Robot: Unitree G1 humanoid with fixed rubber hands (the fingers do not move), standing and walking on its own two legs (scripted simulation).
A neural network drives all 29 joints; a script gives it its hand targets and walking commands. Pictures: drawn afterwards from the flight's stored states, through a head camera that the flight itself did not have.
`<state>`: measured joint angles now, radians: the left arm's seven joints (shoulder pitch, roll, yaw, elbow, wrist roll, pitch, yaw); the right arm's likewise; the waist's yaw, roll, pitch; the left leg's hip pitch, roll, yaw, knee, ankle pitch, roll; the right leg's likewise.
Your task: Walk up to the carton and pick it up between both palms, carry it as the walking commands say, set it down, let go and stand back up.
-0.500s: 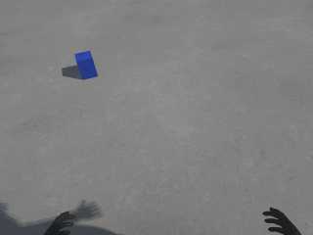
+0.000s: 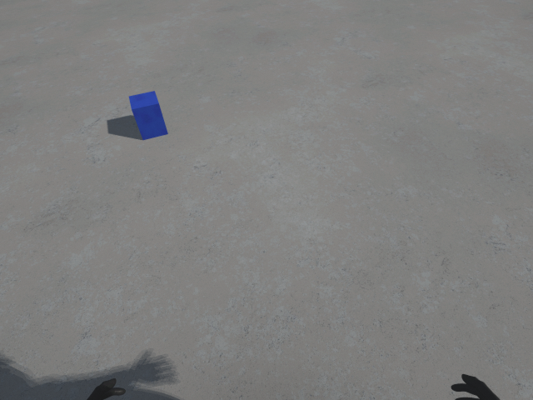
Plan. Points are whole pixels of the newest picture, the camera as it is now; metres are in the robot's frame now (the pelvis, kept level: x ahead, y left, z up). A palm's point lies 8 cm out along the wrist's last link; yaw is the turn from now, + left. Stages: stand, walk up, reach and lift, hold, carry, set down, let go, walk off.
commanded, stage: stand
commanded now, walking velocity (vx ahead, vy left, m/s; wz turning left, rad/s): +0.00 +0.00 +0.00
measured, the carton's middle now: (148, 115) +1.91 +0.81 -0.66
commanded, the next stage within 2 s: walk up in 1.48 s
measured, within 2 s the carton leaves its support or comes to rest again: neither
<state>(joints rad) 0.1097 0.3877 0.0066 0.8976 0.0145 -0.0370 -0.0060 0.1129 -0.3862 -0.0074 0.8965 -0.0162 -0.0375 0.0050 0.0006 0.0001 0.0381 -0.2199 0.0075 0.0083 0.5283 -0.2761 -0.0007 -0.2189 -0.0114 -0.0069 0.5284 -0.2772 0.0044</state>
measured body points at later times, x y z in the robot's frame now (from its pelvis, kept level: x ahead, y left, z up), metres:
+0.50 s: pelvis +0.00 +0.00 +0.01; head +0.00 +0.00 +0.46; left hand +0.11 +0.32 -0.10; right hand +0.11 -0.31 -0.10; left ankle +0.01 +0.12 -0.73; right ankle +0.01 -0.12 -0.73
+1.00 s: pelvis +0.00 +0.00 +0.01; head +0.01 +0.00 +0.46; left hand +0.11 +0.32 -0.10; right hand +0.11 -0.32 -0.10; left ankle +0.01 +0.12 -0.73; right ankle +0.01 -0.12 -0.73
